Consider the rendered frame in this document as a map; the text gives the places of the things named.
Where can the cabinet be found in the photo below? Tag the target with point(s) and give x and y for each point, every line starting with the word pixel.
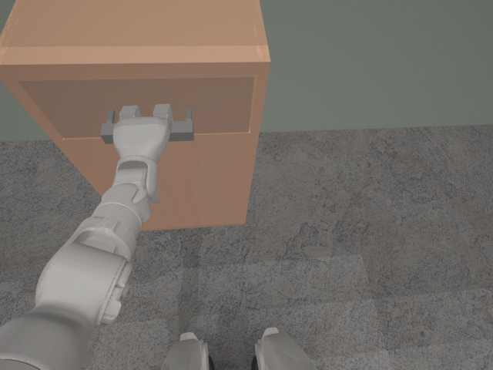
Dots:
pixel 202 183

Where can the left robot upper arm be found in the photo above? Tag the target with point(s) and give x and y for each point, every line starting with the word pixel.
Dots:
pixel 85 288

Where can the robot left thigh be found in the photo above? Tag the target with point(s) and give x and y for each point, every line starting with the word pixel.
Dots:
pixel 187 355

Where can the right robot shin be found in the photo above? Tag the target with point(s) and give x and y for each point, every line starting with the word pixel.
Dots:
pixel 270 331

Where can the drawer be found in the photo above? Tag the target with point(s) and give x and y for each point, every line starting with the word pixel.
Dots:
pixel 77 107

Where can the handle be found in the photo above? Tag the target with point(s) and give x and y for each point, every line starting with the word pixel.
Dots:
pixel 179 130

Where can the left robot forearm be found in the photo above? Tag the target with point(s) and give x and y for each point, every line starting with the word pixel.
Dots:
pixel 118 219

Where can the robot left hand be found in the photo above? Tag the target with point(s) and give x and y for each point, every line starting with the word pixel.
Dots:
pixel 148 136

